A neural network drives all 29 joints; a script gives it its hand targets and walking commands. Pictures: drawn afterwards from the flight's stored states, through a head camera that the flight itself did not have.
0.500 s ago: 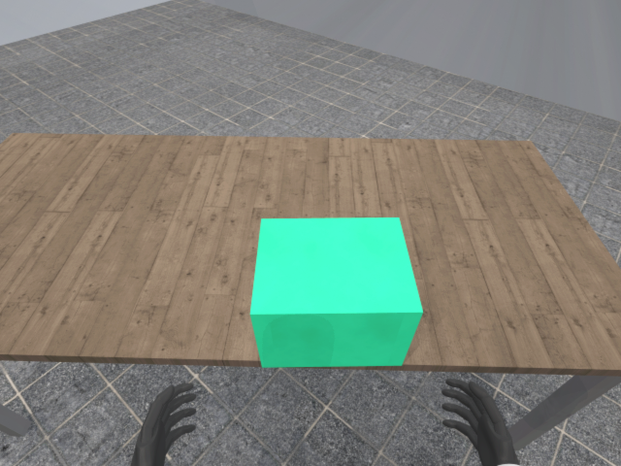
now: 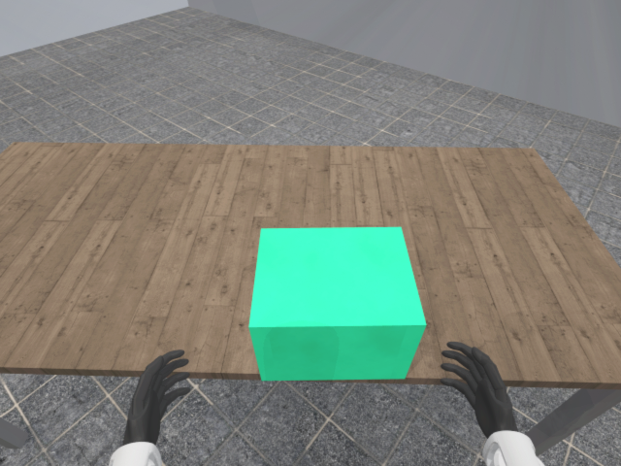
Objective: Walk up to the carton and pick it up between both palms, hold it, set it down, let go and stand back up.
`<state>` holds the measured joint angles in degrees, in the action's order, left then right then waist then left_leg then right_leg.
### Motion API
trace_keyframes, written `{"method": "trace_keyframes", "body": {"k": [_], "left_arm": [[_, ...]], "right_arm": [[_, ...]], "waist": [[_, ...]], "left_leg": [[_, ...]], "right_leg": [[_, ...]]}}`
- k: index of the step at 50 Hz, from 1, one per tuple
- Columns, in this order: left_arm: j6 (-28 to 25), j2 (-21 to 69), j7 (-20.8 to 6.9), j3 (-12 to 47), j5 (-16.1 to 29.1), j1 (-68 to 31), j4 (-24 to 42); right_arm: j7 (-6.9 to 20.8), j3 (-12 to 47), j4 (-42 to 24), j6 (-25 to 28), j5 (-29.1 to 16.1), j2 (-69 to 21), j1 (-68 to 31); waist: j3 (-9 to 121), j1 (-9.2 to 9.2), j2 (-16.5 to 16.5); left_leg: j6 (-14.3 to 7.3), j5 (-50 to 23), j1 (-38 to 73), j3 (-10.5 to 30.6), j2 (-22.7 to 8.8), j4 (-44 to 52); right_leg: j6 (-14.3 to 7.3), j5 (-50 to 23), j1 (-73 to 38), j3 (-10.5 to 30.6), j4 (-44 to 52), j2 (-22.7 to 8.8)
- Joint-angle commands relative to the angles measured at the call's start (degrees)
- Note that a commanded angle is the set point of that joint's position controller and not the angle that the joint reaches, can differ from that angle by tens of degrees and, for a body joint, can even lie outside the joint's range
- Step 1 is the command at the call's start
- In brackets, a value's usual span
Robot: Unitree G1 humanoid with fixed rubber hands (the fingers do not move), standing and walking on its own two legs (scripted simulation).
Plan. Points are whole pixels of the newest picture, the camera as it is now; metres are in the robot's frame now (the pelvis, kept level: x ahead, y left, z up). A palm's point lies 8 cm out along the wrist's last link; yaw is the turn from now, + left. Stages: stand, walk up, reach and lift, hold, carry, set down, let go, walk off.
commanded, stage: reach and lift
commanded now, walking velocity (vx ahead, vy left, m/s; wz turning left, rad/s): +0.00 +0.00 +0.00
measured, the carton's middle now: (332, 303) +0.39 -0.01 -0.05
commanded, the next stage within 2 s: none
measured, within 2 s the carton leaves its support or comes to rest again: neither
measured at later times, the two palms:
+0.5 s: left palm (151, 361) +0.27 +0.23 +0.01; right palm (484, 347) +0.27 -0.21 +0.01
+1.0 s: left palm (162, 293) +0.34 +0.23 +0.05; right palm (472, 277) +0.36 -0.21 +0.05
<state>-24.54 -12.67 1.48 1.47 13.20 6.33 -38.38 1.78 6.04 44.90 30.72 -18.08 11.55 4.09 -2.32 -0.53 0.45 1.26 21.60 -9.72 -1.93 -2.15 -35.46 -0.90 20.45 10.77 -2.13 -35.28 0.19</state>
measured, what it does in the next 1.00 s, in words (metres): stands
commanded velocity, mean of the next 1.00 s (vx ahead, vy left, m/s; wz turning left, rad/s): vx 0.00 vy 0.00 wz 0.00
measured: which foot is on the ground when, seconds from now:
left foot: down 0.00-1.00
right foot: down 0.00-1.00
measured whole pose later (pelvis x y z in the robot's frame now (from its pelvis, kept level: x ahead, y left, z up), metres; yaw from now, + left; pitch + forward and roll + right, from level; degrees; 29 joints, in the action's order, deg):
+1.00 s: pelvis -0.02 +0.00 +0.01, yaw -1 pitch +11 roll -1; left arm -5.5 -15.5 3.1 0.7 16.3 -31.1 -50.3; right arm 0.1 4.3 52.3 8.4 -21.1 18.5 -32.0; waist 7.0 -2.4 -0.6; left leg 0.8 14.3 -27.4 -2.3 -3.0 -30.6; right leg -0.7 11.1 27.1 -1.7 -27.0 1.3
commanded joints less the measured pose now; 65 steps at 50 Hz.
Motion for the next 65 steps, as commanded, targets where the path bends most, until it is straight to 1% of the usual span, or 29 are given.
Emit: {"method": "trace_keyframes", "body": {"k": [1,3,4,6,8,9,11,15,17,20,22,28,31,33,34,36,37,40,42,44,45,47,49,53,56,58,62,63,65], "left_arm": [[-1.18,-7.42,-0.19,-2.86,-0.89,-12.13,10.60],[0.45,-8.96,-0.18,-4.51,-1.05,-14.33,12.62],[1.06,-8.49,-0.18,-3.83,-0.96,-15.15,13.20],[2.10,-8.20,0.04,-3.84,-0.58,-15.76,15.69],[2.95,-8.47,0.03,-4.61,-1.17,-15.76,16.41],[3.45,-8.39,0.09,-4.47,-0.89,-18.75,15.93],[4.44,-8.23,0.06,-3.59,-0.42,-20.04,14.87],[5.88,-10.28,0.90,-4.49,-0.81,-25.62,15.77],[6.26,-9.55,1.21,-3.51,0.02,-27.65,14.30],[7.34,-9.93,1.14,-3.69,0.82,-32.27,10.90],[6.98,-10.72,1.05,-3.67,0.92,-32.88,9.10],[7.17,-11.66,1.61,-2.94,2.22,-44.07,7.44],[9.32,-11.88,1.68,-4.16,0.91,-43.80,7.92],[11.20,-12.61,1.07,-5.46,0.99,-46.68,8.31],[11.68,-11.58,1.06,-5.12,0.53,-46.64,7.12],[12.71,-11.09,0.98,-4.71,0.48,-49.39,7.48],[13.47,-11.10,0.88,-4.87,0.57,-50.14,6.32],[14.62,-11.83,1.25,-3.91,1.59,-55.00,7.05],[15.13,-13.23,1.18,-4.57,2.08,-59.67,4.04],[14.94,-13.17,1.77,-3.50,3.05,-63.29,6.96],[15.05,-14.00,2.00,-3.52,2.87,-64.48,4.87],[15.04,-14.58,1.65,-3.48,3.26,-66.23,1.86],[15.29,-14.43,1.60,-3.49,3.06,-68.42,0.24],[15.48,-15.28,1.61,-3.35,2.80,-72.78,-2.49],[16.04,-14.96,1.33,-3.07,2.83,-74.74,-8.17],[15.11,-15.19,1.82,-3.15,3.05,-76.69,-6.91],[14.25,-15.49,1.71,-2.59,2.99,-79.44,-11.70],[13.73,-14.30,1.81,-2.15,3.04,-78.90,-12.09],[12.78,-14.11,1.72,-2.43,2.18,-78.66,-13.25]], "right_arm": [[-0.50,-3.30,-8.60,1.83,-0.49,9.33,-13.18],[-1.07,-3.39,-11.54,0.70,-0.32,10.18,-14.68],[-1.22,-3.61,-12.08,0.19,-0.28,10.68,-15.47],[-0.94,-2.35,-14.47,-0.54,-2.00,10.60,-17.49],[-0.69,-2.57,-14.61,-1.54,-1.80,11.15,-17.06],[-0.66,-3.24,-15.19,-2.24,-1.50,11.69,-19.52],[-0.56,-4.18,-14.23,-3.94,-0.74,11.58,-20.14],[-0.59,-4.64,-15.09,-6.52,-1.09,11.58,-25.02],[-0.32,-5.06,-12.59,-7.75,-1.17,11.38,-26.51],[-0.14,-5.58,-14.64,-9.08,-0.46,12.60,-31.96],[-0.48,-5.88,-13.54,-9.39,0.32,12.29,-32.39],[-0.95,-5.43,-9.46,-11.05,-1.31,13.27,-41.49],[-1.26,-4.31,-10.05,-11.33,-2.54,14.57,-42.91],[-1.40,-5.27,-10.47,-12.11,-2.07,16.14,-45.99],[-1.36,-5.13,-8.94,-12.55,-2.18,16.25,-46.39],[-1.65,-5.81,-7.34,-13.11,-1.72,16.99,-48.09],[-1.67,-5.79,-7.59,-13.62,-1.86,17.20,-49.61],[-1.51,-6.17,-8.35,-14.89,-1.96,18.00,-53.48],[-1.38,-5.68,-7.07,-16.74,-2.18,17.98,-58.09],[-1.15,-6.18,-8.01,-17.27,-3.03,18.92,-60.23],[-1.23,-5.81,-6.98,-17.75,-2.90,18.67,-61.29],[-1.50,-5.52,-6.45,-18.42,-2.68,18.60,-63.93],[-1.80,-4.81,-4.36,-19.03,-3.44,18.99,-65.85],[-2.22,-5.15,-1.68,-19.28,-3.22,20.29,-70.41],[-2.29,-3.89,2.05,-20.02,-3.98,20.29,-73.67],[-2.61,-3.29,1.11,-19.61,-4.68,20.32,-75.26],[-2.43,-4.43,6.12,-19.40,-4.02,20.51,-77.45],[-2.46,-3.66,7.68,-19.38,-4.25,19.76,-76.80],[-2.41,-2.94,9.35,-18.57,-4.90,18.68,-76.77]], "waist": [[9.64,0.16,-1.22],[11.96,-0.32,-0.29],[12.11,0.34,-0.19],[13.63,-0.62,-1.06],[14.57,-1.37,-1.60],[13.47,-0.64,-1.06],[12.52,0.23,-0.58],[16.14,-1.40,-2.15],[16.92,0.00,-1.33],[19.73,-0.81,0.03],[20.09,-0.95,0.87],[29.24,-0.70,-3.00],[32.87,-1.66,-2.04],[35.30,-1.16,-1.34],[33.85,-1.64,-2.12],[34.41,-0.74,-2.21],[35.35,-1.38,-1.49],[37.94,-0.92,-2.44],[38.73,-1.27,-1.10],[43.18,-0.70,-0.87],[43.48,-1.42,-1.76],[44.22,-1.28,0.00],[45.47,-2.03,-1.59],[50.63,-1.22,-0.12],[48.83,-2.13,1.05],[53.33,-2.48,-0.50],[52.52,-1.70,-1.39],[53.21,-1.20,-1.86],[54.20,-1.87,-1.45]], "left_leg": [[2.64,-23.70,-0.02,0.53,2.85,6.62],[2.65,-24.38,0.91,0.19,3.11,7.05],[2.73,-24.93,1.65,0.67,3.17,7.26],[2.75,-28.65,2.10,0.86,2.79,7.25],[3.24,-29.63,3.27,0.73,2.79,8.06],[3.19,-28.30,3.78,0.66,2.96,8.22],[2.52,-25.32,2.99,0.83,2.87,9.51],[1.96,-24.32,1.71,0.76,2.43,10.09],[2.00,-25.01,2.80,1.09,2.19,9.94],[1.48,-22.68,1.14,0.43,2.26,10.70],[1.07,-24.15,0.41,0.28,2.42,10.27],[2.13,-27.99,-0.19,0.41,2.24,7.74],[2.64,-35.17,1.39,0.20,2.13,5.95],[3.20,-36.02,2.03,0.47,2.02,6.45],[3.26,-35.10,2.14,0.29,2.08,6.18],[3.11,-35.24,1.67,0.20,2.14,6.75],[2.98,-34.50,2.50,0.03,2.12,6.81],[3.01,-33.82,1.74,0.26,1.96,6.38],[1.98,-29.61,-1.78,-0.19,2.05,6.73],[2.07,-30.64,-0.38,0.24,1.92,6.49],[2.15,-30.82,-0.97,-0.14,1.97,6.32],[1.63,-29.34,-2.92,-0.32,1.79,5.97],[1.80,-30.76,-3.79,-0.73,2.18,5.83],[1.79,-33.40,-3.36,-0.69,1.80,4.30],[1.29,-28.64,-6.37,-1.18,1.96,5.49],[1.39,-32.37,-7.13,-1.04,2.11,4.51],[2.11,-30.35,-7.16,-0.93,1.87,3.79],[2.11,-32.45,-6.52,-0.36,1.85,3.22],[2.59,-34.75,-7.33,-0.45,1.88,1.51]], "right_leg": [[-0.02,-25.25,-5.37,3.64,7.59,0.76],[0.26,-26.50,-6.11,3.63,8.32,1.09],[0.29,-27.62,-6.54,3.57,8.25,1.05],[0.30,-31.59,-7.79,3.78,8.14,1.06],[0.42,-31.45,-7.45,3.78,9.05,1.25],[0.45,-30.09,-6.13,3.77,9.83,1.32],[0.24,-27.39,-5.41,3.53,10.52,1.05],[0.27,-24.96,-5.07,3.93,11.15,0.88],[0.25,-24.52,-3.03,3.48,11.21,1.02],[0.38,-21.99,-2.55,3.37,12.04,1.09],[1.02,-25.67,-4.13,3.61,11.38,0.91],[0.54,-26.46,-1.67,3.62,10.19,1.05],[0.98,-32.55,-3.02,2.99,9.21,2.01],[1.09,-33.67,-3.90,2.44,9.45,2.33],[1.07,-32.25,-3.32,2.53,9.69,2.35],[0.92,-31.59,-2.61,2.23,10.04,2.53],[1.09,-30.84,-1.64,1.89,10.43,2.53],[0.99,-29.57,-0.71,1.66,10.50,2.78],[1.34,-27.23,-0.23,1.79,10.12,2.31],[1.56,-27.79,0.43,1.17,9.69,2.68],[1.70,-28.54,0.86,1.48,9.81,2.53],[2.00,-28.99,0.29,1.47,9.37,2.42],[2.11,-30.89,0.37,1.87,8.97,2.18],[2.32,-33.69,1.32,0.95,7.90,2.87],[2.66,-29.16,1.75,0.74,8.73,2.35],[2.50,-33.51,0.17,1.44,7.17,2.32],[2.68,-30.15,5.20,-0.02,7.14,2.61],[2.13,-30.81,5.34,0.42,6.81,2.66],[2.23,-34.02,6.19,0.25,5.78,2.41]]}}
